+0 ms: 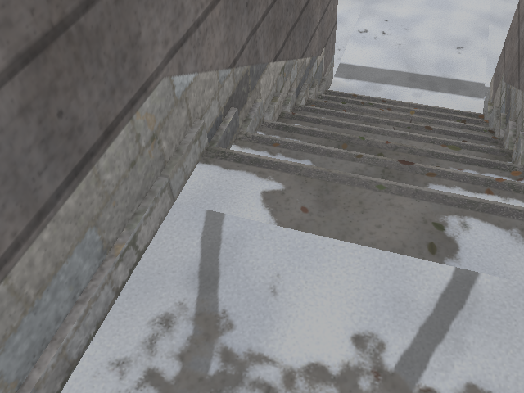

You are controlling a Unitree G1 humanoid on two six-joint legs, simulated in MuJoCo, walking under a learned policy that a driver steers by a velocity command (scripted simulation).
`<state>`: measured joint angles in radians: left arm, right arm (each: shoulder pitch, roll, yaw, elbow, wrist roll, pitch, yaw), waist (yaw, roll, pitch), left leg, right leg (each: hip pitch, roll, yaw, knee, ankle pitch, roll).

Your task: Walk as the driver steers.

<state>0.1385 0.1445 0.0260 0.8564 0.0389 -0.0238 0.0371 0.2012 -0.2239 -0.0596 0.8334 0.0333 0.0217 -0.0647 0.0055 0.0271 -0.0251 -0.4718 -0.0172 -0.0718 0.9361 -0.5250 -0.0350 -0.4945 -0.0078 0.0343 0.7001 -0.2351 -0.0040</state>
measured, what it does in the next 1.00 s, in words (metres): walks ahead: left foot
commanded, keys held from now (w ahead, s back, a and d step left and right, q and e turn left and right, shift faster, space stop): no key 0.48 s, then w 0.32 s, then no key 0.20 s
